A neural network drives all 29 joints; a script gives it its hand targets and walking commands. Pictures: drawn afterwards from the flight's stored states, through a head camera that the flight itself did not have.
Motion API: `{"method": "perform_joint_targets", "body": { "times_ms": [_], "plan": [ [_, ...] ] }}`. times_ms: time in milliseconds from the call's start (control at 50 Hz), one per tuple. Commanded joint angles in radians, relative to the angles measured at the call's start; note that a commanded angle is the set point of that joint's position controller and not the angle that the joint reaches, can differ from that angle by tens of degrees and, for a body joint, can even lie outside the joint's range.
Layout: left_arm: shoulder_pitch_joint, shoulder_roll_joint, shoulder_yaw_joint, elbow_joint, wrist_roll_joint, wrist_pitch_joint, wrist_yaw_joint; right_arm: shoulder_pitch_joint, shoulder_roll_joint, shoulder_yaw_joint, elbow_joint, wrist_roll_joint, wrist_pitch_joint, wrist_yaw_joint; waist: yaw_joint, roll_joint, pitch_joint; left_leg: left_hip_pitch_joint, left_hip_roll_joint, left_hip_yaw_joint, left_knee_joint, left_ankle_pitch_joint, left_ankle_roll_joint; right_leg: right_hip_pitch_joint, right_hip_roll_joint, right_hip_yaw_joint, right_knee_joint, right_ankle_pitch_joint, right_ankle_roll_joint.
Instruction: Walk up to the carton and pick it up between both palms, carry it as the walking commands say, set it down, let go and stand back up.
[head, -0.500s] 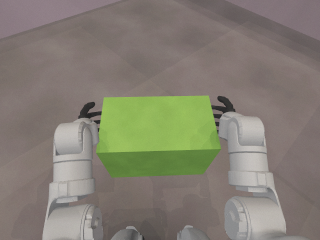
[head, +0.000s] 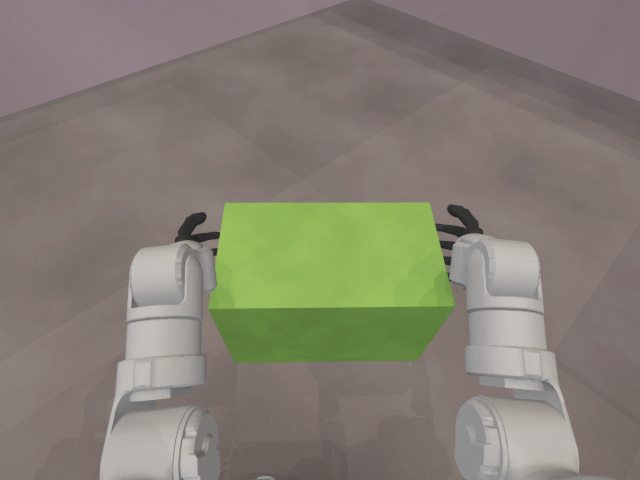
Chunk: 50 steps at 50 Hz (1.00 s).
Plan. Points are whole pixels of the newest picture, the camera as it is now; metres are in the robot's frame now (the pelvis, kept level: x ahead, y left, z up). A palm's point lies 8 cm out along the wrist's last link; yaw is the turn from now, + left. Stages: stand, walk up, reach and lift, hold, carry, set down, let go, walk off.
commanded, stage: carry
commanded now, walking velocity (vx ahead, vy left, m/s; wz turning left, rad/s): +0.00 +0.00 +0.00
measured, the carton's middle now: (327, 286) +0.36 +0.00 +0.03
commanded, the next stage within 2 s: none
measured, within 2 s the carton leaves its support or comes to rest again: neither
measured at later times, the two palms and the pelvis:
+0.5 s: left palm (210, 268) +0.35 +0.15 +0.08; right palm (479, 267) +0.35 -0.19 +0.08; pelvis +0.01 -0.01 +0.00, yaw -1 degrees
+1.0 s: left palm (214, 288) +0.33 +0.14 +0.07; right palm (486, 290) +0.33 -0.20 +0.07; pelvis +0.00 -0.02 +0.00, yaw -1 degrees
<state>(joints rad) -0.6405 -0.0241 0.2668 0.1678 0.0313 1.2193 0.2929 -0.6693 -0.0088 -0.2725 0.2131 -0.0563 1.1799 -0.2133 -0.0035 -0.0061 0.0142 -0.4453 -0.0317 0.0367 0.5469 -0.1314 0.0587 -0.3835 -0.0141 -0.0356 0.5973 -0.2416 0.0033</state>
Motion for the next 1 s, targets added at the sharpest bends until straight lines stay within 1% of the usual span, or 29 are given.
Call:
{"method": "perform_joint_targets", "body": {
  "times_ms": [0, 40, 60, 100, 200, 240, 260, 280, 300, 320, 340, 360, 400, 460, 500, 540, 560, 580, 640, 680, 720, 800, 820, 840, 860, 880, 900, 940, 980],
  "plan": [
    [-0.863, -1.051, -0.51, 0.033, -0.343, -0.099, -0.47, -0.768, 1.108, 0.496, 0.074, 0.354, -0.051, 0.415, 0.005, 0.048, -0.629, 0.267, 0.152, -0.172, -0.121, -0.03, 0.015, 0.124, -0.076, 0.094, -0.067, -0.029, -0.034],
    [-0.954, -1.091, -0.589, -0.114, -0.425, -0.104, -0.467, -0.836, 1.156, 0.589, -0.07, 0.43, -0.052, 0.412, 0.004, -0.007, -0.643, 0.262, 0.143, -0.154, -0.095, -0.016, 0.016, 0.14, -0.089, 0.108, -0.092, 0.038, -0.039],
    [-0.972, -1.072, -0.573, -0.064, -0.416, -0.119, -0.47, -0.858, 1.128, 0.572, -0.029, 0.422, -0.071, 0.412, 0.002, 0.052, -0.635, 0.271, 0.129, -0.132, -0.102, -0.071, -0.001, 0.12, -0.082, 0.115, -0.091, -0.016, -0.046],
    [-1.004, -1.04, -0.486, 0.025, -0.332, -0.154, -0.459, -0.773, 1.13, 0.463, 0.177, 0.327, -0.094, 0.42, 0.002, -0.005, -0.613, 0.224, 0.139, -0.148, -0.116, -0.136, -0.01, 0.138, -0.093, 0.114, -0.121, -0.051, -0.042],
    [-0.867, -1.02, -0.33, 0.256, -0.217, -0.297, -0.48, -0.852, 1.083, 0.385, 0.2, 0.258, -0.255, 0.422, 0.001, -0.05, -0.646, 0.286, 0.161, -0.157, -0.082, -0.034, -0.008, 0.113, -0.084, 0.107, -0.093, -0.005, -0.035],
    [-0.988, -1.057, -0.473, 0.004, -0.338, -0.31, -0.465, -0.885, 1.111, 0.502, 0.017, 0.354, -0.257, 0.412, -0.001, -0.005, -0.615, 0.275, 0.154, -0.146, -0.065, -0.003, -0.013, 0.109, -0.094, 0.122, -0.106, 0.047, -0.038],
    [-0.88, -1.052, -0.415, 0.086, -0.286, -0.311, -0.47, -0.842, 1.112, 0.474, 0.041, 0.323, -0.259, 0.413, 0.001, -0.035, -0.626, 0.271, 0.15, -0.148, -0.053, -0.015, -0.013, 0.118, -0.097, 0.127, -0.105, 0.052, -0.037],
    [-1.067, -1.073, -0.545, -0.144, -0.402, -0.282, -0.456, -0.916, 1.147, 0.564, -0.081, 0.414, -0.227, 0.401, -0.001, -0.008, -0.62, 0.259, 0.153, -0.144, -0.062, -0.047, -0.02, 0.12, -0.099, 0.124, -0.105, 0.037, -0.042],
    [-0.923, -1.05, -0.468, -0.009, -0.32, -0.279, -0.454, -0.825, 1.111, 0.5, 0.016, 0.354, -0.222, 0.4, 0.0, -0.046, -0.652, 0.278, 0.141, -0.133, -0.056, -0.062, -0.015, 0.127, -0.107, 0.132, -0.098, 0.023, -0.042],
    [-1.014, -1.049, -0.55, -0.128, -0.382, -0.264, -0.446, -0.829, 1.118, 0.557, -0.03, 0.396, -0.202, 0.39, 0.001, -0.033, -0.622, 0.265, 0.144, -0.13, -0.053, -0.02, -0.02, 0.122, -0.102, 0.132, -0.098, 0.039, -0.047],
    [-0.767, -1.045, -0.494, -0.007, -0.308, -0.246, -0.453, -0.568, 1.132, 0.48, 0.102, 0.306, -0.189, 0.391, 0.005, -0.043, -0.661, 0.295, 0.143, -0.126, -0.043, 0.05, -0.013, 0.161, -0.113, 0.133, -0.077, 0.103, -0.056],
    [-0.899, -1.06, -0.597, -0.14, -0.395, -0.234, -0.451, -0.715, 1.139, 0.571, -0.045, 0.392, -0.182, 0.393, 0.003, 0.032, -0.659, 0.299, 0.14, -0.116, -0.04, 0.095, -0.017, 0.141, -0.113, 0.131, -0.067, 0.109, -0.055],
    [-0.807, -1.063, -0.586, -0.11, -0.372, -0.211, -0.46, -0.712, 1.129, 0.59, -0.1, 0.388, -0.163, 0.389, 0.004, -0.03, -0.668, 0.286, 0.141, -0.116, -0.004, 0.164, -0.01, 0.166, -0.115, 0.124, -0.049, 0.223, -0.05],
    [-0.706, -1.002, -0.451, 0.13, -0.242, -0.25, -0.471, -0.652, 1.046, 0.466, 0.098, 0.268, -0.203, 0.405, 0.003, -0.004, -0.652, 0.33, 0.167, -0.137, -0.047, 0.117, 0.015, 0.098, -0.099, 0.117, -0.046, 0.087, -0.048],
    [-0.858, -0.987, -0.505, -0.025, -0.297, -0.287, -0.473, -0.766, 1.049, 0.514, 0.009, 0.312, -0.237, 0.407, 0.004, 0.023, -0.658, 0.326, 0.163, -0.115, -0.006, 0.236, 0.017, 0.122, -0.109, 0.127, -0.04, 0.207, -0.047],
    [-0.672, -0.969, -0.388, 0.152, -0.173, -0.335, -0.475, -0.506, 1.029, 0.355, 0.249, 0.17, -0.28, 0.418, 0.002, 0.037, -0.633, 0.347, 0.19, -0.16, -0.059, 0.145, 0.015, 0.068, -0.07, 0.097, -0.024, 0.034, -0.031],
    [-0.702, -0.975, -0.419, 0.039, -0.197, -0.355, -0.476, -0.529, 1.052, 0.402, 0.151, 0.199, -0.297, 0.42, 0.004, 0.018, -0.636, 0.333, 0.201, -0.171, -0.059, 0.096, 0.026, 0.092, -0.061, 0.098, -0.037, 0.013, -0.028],
    [-1.085, -1.013, -0.639, -0.387, -0.424, -0.345, -0.464, -0.88, 1.105, 0.644, -0.246, 0.423, -0.286, 0.403, 0.004, -0.012, -0.658, 0.29, 0.181, -0.15, -0.024, 0.106, 0.015, 0.15, -0.083, 0.119, -0.061, 0.107, -0.032],
    [-0.73, -1.028, -0.585, -0.085, -0.32, -0.276, -0.459, -0.56, 1.069, 0.535, -0.006, 0.304, -0.231, 0.389, 0.005, 0.027, -0.643, 0.296, 0.152, -0.111, -0.026, 0.089, -0.007, 0.134, -0.098, 0.138, -0.061, 0.116, -0.049],
    [-0.794, -1.022, -0.656, -0.146, -0.387, -0.255, -0.462, -0.695, 1.063, 0.625, -0.136, 0.384, -0.22, 0.376, 0.001, -0.007, -0.66, 0.303, 0.142, -0.103, -0.022, 0.104, 0.005, 0.125, -0.11, 0.145, -0.058, 0.129, -0.048],
    [-0.619, -1.013, -0.581, -0.029, -0.314, -0.254, -0.477, -0.54, 1.047, 0.554, -0.05, 0.301, -0.22, 0.384, 0.006, -0.007, -0.639, 0.28, 0.146, -0.109, -0.031, 0.061, 0.003, 0.14, -0.114, 0.14, -0.073, 0.107, -0.055],
    [-0.744, -0.957, -0.548, -0.039, -0.286, -0.295, -0.474, -0.612, 1.038, 0.56, 0.005, 0.288, -0.245, 0.391, 0.004, -0.027, -0.653, 0.263, 0.149, -0.105, -0.021, 0.073, 0.001, 0.166, -0.103, 0.126, -0.056, 0.128, -0.049],
    [-0.586, -0.988, -0.529, -0.007, -0.258, -0.294, -0.482, -0.479, 1.057, 0.542, 0.013, 0.266, -0.241, 0.399, 0.004, -0.044, -0.63, 0.245, 0.154, -0.118, -0.035, 0.065, -0.006, 0.182, -0.092, 0.122, -0.05, 0.121, -0.051],
    [-0.837, -0.987, -0.595, -0.145, -0.327, -0.307, -0.477, -0.706, 1.054, 0.597, -0.082, 0.328, -0.251, 0.393, 0.003, -0.011, -0.624, 0.244, 0.146, -0.122, -0.036, 0.06, 0.001, 0.158, -0.103, 0.133, -0.059, 0.117, -0.046],
    [-0.721, -0.933, -0.477, 0.049, -0.212, -0.336, -0.476, -0.581, 1.013, 0.48, 0.134, 0.228, -0.277, 0.401, 0.0, -0.022, -0.633, 0.262, 0.148, -0.116, -0.031, 0.041, -0.007, 0.144, -0.097, 0.129, -0.056, 0.095, -0.045],
    [-0.735, -0.977, -0.523, -0.017, -0.245, -0.343, -0.475, -0.598, 1.041, 0.503, 0.065, 0.257, -0.288, 0.401, 0.003, 0.037, -0.598, 0.264, 0.135, -0.106, -0.052, -0.046, -0.009, 0.092, -0.105, 0.149, -0.105, -0.005, -0.051],
    [-0.672, -0.944, -0.489, 0.036, -0.21, -0.359, -0.476, -0.529, 1.028, 0.481, 0.125, 0.231, -0.303, 0.41, 0.002, 0.01, -0.551, 0.229, 0.145, -0.121, -0.067, -0.1, -0.014, 0.09, -0.099, 0.142, -0.12, -0.061, -0.049],
    [-0.787, -0.996, -0.579, -0.09, -0.299, -0.344, -0.474, -0.73, 1.046, 0.586, -0.078, 0.334, -0.295, 0.407, 0.001, 0.006, -0.51, 0.224, 0.14, -0.137, -0.081, -0.102, -0.008, 0.061, -0.089, 0.137, -0.139, -0.065, -0.041],
    [-0.763, -0.986, -0.551, 0.019, -0.274, -0.34, -0.465, -0.717, 1.019, 0.544, 0.009, 0.307, -0.297, 0.401, 0.003, -0.032, -0.553, 0.233, 0.147, -0.14, -0.084, -0.152, -0.018, 0.071, -0.09, 0.155, -0.14, -0.113, -0.053]
  ]
}}
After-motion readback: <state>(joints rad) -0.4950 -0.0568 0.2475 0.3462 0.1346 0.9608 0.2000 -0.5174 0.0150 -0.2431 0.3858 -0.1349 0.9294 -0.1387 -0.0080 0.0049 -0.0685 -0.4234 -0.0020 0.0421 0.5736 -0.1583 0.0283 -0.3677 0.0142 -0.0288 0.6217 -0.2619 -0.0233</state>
